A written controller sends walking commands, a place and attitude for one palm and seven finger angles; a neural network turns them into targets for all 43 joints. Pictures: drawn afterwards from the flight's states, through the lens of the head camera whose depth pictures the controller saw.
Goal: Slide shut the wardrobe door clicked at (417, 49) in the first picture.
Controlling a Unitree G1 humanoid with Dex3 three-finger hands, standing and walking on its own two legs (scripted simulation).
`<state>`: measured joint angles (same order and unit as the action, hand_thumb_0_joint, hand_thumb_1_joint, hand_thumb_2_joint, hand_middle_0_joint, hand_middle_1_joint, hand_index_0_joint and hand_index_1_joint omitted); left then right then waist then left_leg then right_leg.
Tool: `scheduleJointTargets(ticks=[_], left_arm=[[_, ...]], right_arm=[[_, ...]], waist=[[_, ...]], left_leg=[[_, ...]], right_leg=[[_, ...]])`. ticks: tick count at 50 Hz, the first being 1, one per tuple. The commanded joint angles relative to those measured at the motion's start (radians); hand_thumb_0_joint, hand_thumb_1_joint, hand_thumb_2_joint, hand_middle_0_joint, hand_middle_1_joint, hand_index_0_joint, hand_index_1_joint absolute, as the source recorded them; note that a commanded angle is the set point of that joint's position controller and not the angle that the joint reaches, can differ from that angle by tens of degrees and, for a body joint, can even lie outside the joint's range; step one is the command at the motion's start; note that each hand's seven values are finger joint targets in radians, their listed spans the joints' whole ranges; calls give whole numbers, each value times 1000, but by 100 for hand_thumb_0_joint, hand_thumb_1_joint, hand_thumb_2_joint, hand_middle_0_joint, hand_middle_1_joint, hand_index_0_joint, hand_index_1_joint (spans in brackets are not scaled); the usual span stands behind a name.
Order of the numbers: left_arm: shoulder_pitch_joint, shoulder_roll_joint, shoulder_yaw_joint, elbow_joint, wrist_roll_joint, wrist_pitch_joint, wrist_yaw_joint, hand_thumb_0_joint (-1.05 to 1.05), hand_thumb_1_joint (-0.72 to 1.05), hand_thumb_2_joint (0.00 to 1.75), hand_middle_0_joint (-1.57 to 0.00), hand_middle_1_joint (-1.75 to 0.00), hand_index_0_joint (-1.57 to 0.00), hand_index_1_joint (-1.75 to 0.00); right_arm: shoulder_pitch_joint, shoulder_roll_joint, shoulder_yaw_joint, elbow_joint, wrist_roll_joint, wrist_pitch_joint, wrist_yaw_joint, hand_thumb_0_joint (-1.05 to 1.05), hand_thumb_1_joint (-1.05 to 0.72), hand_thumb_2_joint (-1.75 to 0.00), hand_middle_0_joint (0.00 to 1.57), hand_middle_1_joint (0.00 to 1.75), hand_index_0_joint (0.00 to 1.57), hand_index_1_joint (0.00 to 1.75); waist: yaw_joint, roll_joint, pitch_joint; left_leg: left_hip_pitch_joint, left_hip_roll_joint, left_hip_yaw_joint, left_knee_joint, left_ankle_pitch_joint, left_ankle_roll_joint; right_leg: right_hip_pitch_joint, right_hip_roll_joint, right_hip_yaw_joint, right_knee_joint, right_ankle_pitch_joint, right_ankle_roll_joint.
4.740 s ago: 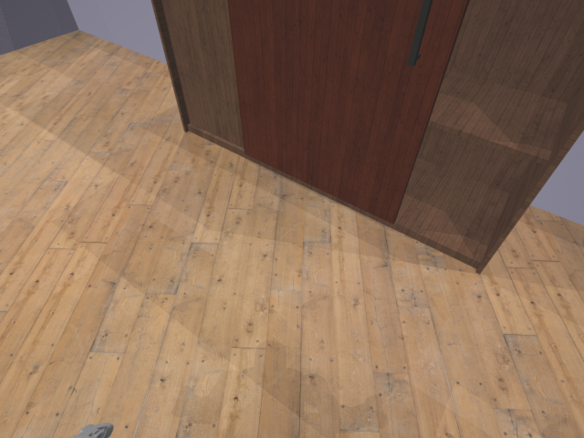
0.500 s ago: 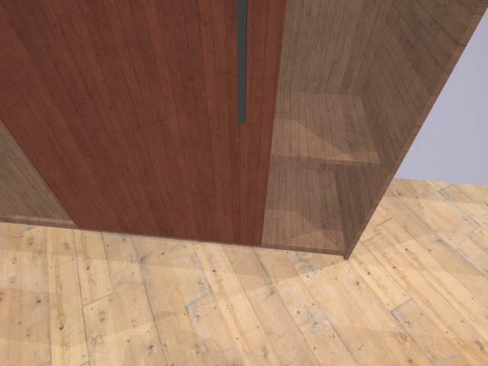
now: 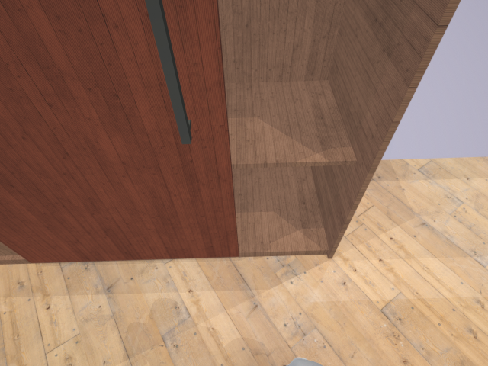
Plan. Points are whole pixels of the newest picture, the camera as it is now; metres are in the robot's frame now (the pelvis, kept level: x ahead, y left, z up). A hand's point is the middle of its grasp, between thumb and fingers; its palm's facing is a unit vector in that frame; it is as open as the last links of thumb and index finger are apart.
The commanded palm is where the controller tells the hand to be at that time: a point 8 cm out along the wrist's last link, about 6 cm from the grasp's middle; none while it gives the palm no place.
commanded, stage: take the last steps up to it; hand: left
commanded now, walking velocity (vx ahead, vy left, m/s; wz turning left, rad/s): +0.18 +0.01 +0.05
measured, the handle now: (172, 66) +0.58 +0.14 +0.19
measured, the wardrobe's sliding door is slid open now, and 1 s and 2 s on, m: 0.39 0.39 0.39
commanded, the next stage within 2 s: come to a stop and stand still in 0.08 s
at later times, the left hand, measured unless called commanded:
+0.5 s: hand out of the picture +0.12 +0.17 -0.17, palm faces +0.10 -0.98 -0.19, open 7.3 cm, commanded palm none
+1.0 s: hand out of the picture +0.10 +0.11 -0.16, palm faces +0.07 -0.97 -0.22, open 7.3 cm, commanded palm none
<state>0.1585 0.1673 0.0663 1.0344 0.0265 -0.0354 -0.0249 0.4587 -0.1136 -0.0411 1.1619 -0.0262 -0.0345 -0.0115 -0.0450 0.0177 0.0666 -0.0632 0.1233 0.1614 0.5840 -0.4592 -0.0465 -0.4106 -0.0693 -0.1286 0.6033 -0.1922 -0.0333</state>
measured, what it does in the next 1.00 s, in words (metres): walks ahead: left foot, then right foot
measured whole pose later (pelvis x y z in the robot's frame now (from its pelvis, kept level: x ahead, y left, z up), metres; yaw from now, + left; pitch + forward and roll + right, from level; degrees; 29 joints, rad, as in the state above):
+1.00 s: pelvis +0.08 -0.07 +0.02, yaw +2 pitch -1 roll +0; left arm 0.23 0.16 0.01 1.10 0.01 0.00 0.04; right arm 0.24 -0.17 -0.02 1.13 -0.01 0.02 -0.04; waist 0.00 0.01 0.03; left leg -0.17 0.04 0.02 0.46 -0.28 -0.04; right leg -0.20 0.02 -0.08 0.49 -0.28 -0.06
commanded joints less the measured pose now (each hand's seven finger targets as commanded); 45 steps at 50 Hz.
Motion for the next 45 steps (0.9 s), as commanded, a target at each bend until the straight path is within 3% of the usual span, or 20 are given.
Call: scheduleJointTargets(ticks=[1,3,5,10,14,15,17,20,21,23,27,30,32,33,34,35,36,39,42,45], left_arm=[[314,245,51,41,-14,-21,30,0,90,90,-20,-30,-20,-30],[144,127,23,-1,-13,-21,42,0,90,90,-20,-30,-20,-30],[92,77,2,-11,-5,-32,46,0,90,90,-20,-30,-20,-30],[123,83,-9,7,-4,-32,47,0,90,90,-20,-30,-20,-30],[99,98,-19,18,-14,-9,61,0,90,90,-20,-30,-20,-30],[99,103,-21,22,-18,-1,64,0,90,90,-20,-30,-20,-30],[147,77,-21,11,-19,22,73,0,90,90,-20,-30,-20,-30],[192,82,-21,8,-21,52,73,0,90,90,-20,-30,-20,-30],[185,89,-16,4,-19,57,71,0,90,90,-20,-30,-20,-30],[180,89,-8,-2,-15,62,70,0,90,90,-20,-30,-20,-30],[171,69,2,-37,-14,66,67,0,90,90,-20,-30,-20,-30],[202,55,-4,-41,-13,61,65,0,90,90,-20,-30,-20,-30],[264,68,-5,-20,-5,51,65,0,90,90,-20,-30,-20,-30],[233,136,-3,-31,3,42,69,0,90,90,-20,-30,-20,-30],[164,197,-1,-53,4,38,67,0,90,90,-20,-30,-20,-30],[148,197,-4,-69,3,39,63,0,90,90,-20,-30,-20,-30],[119,188,-4,-61,5,34,65,0,90,90,-20,-30,-20,-30],[77,149,-17,-51,-1,22,66,0,90,90,-20,-30,-20,-30],[140,152,-18,-16,-5,16,67,0,90,90,-20,-30,-20,-30],[135,133,-27,22,-21,14,70,0,90,90,-20,-30,-20,-30]], right_arm=[[-85,-94,-19,-113,17,-13,3,0,-90,-90,20,30,20,30],[-102,-92,-24,-102,5,-5,4,0,-90,-90,20,30,20,30],[-55,-57,-13,-80,0,10,5,0,-90,-90,20,30,20,30],[-97,-33,4,-98,5,18,7,0,-90,-90,20,30,20,30],[-125,-54,23,-93,16,19,-8,0,-90,-90,20,30,20,30],[-125,-73,18,-89,17,20,-10,0,-90,-90,20,30,20,30],[-140,-160,1,-112,14,18,-17,0,-90,-90,20,30,20,30],[-210,-199,-8,-139,16,32,-34,0,-90,-90,20,30,20,30],[-221,-207,-14,-146,12,36,-39,0,-90,-90,20,30,20,30],[-249,-219,-28,-165,9,43,-44,0,-90,-90,20,30,20,30],[-292,-238,-51,-197,4,55,-38,0,-90,-90,20,30,20,30],[-321,-228,-53,-206,1,57,-25,0,-90,-90,20,30,20,30],[-322,-212,-52,-206,10,62,-15,0,-90,-90,20,30,20,30],[-287,-154,-45,-208,22,64,-8,0,-90,-90,20,30,20,30],[-304,-101,-31,-227,25,70,0,0,-90,-90,20,30,20,30],[-366,-112,-32,-238,17,83,-1,0,-90,-90,20,30,20,30],[-367,-109,-29,-231,13,86,-3,0,-90,-90,20,30,20,30],[-273,-106,-19,-164,20,71,-3,0,-90,-90,20,30,20,30],[-268,-103,-3,-147,25,55,-11,0,-90,-90,20,30,20,30],[-200,-103,11,-96,21,39,-23,0,-90,-90,20,30,20,30]], waist=[[152,-270,-161],[75,-113,-41],[21,-101,-27],[23,-82,-43],[26,-102,-81],[18,-92,-73],[42,57,-71],[59,248,-57],[56,252,-70],[52,160,-113],[45,107,-198],[57,140,-182],[82,57,-182],[62,-132,-137],[43,-288,-63],[77,-248,-39],[59,-268,-16],[24,-163,-42],[56,-151,-85],[38,-117,-92]], left_leg=[[-558,-36,-145,676,-80,76],[-514,31,-161,655,84,72],[-423,33,-135,547,128,49],[-357,-12,-82,251,140,27],[-195,-43,-86,-37,299,12],[-122,-33,-93,-127,434,14],[-60,88,-188,-148,887,75],[-115,193,-296,-255,985,188],[-85,207,-311,-260,1015,216],[-23,230,-296,-210,1067,258],[21,214,-246,-172,954,249],[-92,181,-231,-179,742,211],[-166,102,-185,-97,500,140],[-278,5,-149,-9,264,78],[-329,-95,-86,72,20,26],[-293,-93,-148,184,-52,34],[-312,-92,-176,244,-45,42],[-299,-86,-161,274,25,31],[-263,-88,-137,59,48,19],[-97,-65,-160,-204,307,30]], right_leg=[[456,-363,581,-410,-238,-163],[250,-297,380,-417,-178,-147],[148,-244,211,-419,41,-129],[191,-204,117,-379,332,-152],[238,-150,64,-255,493,-99],[201,-139,62,-210,437,-69],[155,-57,52,-132,192,9],[147,16,41,59,-241,46],[95,21,70,165,-326,43],[25,28,119,324,-375,43],[-12,34,139,364,-346,60],[114,25,103,129,-262,49],[234,30,82,-150,-23,54],[254,-79,244,-283,20,20],[143,-251,398,-352,30,-64],[39,-275,418,-374,45,-125],[38,-247,420,-354,113,-140],[146,-173,265,-269,348,-130],[289,-156,245,-215,504,-131],[262,-116,229,-189,420,-58]])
